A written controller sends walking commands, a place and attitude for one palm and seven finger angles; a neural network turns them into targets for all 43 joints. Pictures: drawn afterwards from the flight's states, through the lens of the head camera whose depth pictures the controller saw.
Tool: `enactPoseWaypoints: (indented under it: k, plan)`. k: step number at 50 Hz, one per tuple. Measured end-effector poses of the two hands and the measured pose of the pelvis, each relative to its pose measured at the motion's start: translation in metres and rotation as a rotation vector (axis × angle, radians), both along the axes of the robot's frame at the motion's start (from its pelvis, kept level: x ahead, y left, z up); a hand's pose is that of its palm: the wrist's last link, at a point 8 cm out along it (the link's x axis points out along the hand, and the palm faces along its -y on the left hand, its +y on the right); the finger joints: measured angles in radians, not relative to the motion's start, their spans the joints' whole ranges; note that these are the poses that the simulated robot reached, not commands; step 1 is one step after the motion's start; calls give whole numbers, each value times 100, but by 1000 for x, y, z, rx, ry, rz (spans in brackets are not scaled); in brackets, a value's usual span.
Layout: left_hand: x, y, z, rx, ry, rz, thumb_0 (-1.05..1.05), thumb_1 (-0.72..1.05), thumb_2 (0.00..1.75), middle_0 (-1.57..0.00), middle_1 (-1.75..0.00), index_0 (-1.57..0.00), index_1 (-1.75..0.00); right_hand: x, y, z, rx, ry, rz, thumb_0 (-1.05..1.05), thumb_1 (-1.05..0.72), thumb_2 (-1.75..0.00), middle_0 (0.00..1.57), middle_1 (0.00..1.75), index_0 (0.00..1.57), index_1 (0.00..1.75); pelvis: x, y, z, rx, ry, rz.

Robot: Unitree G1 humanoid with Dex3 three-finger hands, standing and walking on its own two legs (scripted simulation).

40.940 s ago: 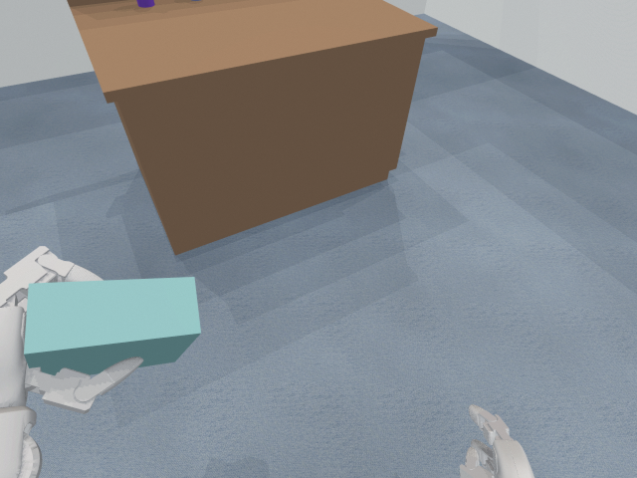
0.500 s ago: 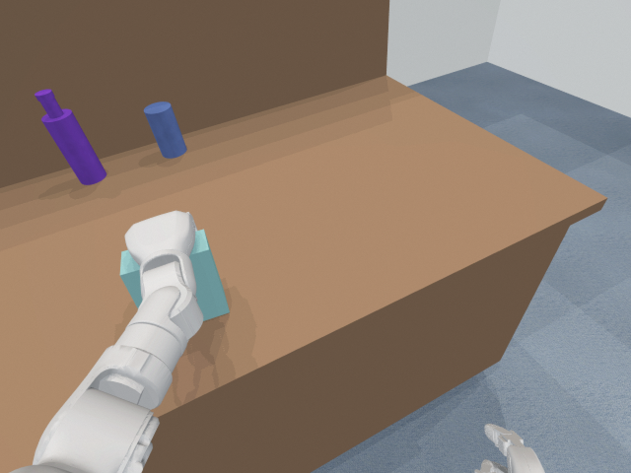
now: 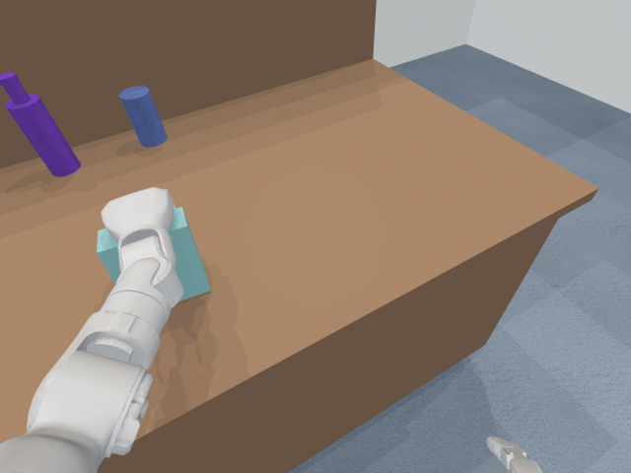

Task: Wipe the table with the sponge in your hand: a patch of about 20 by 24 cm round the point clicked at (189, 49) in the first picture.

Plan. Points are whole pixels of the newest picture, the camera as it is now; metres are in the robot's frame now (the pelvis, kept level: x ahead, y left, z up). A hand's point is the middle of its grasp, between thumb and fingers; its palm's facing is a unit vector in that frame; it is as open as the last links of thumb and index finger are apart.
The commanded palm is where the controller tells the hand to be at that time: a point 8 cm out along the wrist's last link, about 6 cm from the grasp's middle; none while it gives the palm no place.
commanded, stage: wipe forward along the third lane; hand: left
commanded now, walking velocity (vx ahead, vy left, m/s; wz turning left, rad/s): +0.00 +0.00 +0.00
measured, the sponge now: (162, 272) +0.40 +0.25 +0.03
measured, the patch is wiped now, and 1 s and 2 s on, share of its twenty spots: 0.80 0.90 0.90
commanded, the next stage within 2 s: wipe back along the third lane in 0.18 s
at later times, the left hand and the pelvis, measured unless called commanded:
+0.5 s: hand (147, 231) +0.44 +0.27 +0.08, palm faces -0.01 -0.04 -1.00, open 10.0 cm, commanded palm +0.39 +0.26 +0.11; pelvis +0.02 +0.04 +0.00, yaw -1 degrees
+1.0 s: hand (150, 247) +0.40 +0.25 +0.08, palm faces +0.05 -0.03 -1.00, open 10.0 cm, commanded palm +0.35 +0.22 +0.11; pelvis +0.05 +0.05 +0.01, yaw +1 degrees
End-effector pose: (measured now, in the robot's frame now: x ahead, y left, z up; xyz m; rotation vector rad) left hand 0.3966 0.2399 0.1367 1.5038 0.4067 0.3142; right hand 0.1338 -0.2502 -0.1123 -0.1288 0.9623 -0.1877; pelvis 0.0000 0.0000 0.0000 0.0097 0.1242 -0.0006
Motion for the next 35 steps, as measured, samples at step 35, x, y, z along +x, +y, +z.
enactPoseWaypoints:
  k: [35]
  plan:
    - [5,17,-4,21,-105,-7,1,-51,107,-70,-138,-75,-133,53,75,18,59,-27,64,1,-91,-90,20,30,20,30,27,53,6,-25,-11,-3]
